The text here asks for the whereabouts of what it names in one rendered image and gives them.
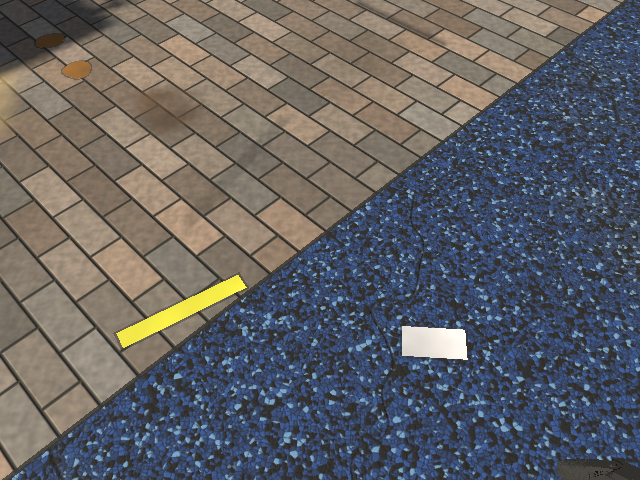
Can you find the robot right hand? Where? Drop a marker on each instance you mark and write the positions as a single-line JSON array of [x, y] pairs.
[[595, 469]]

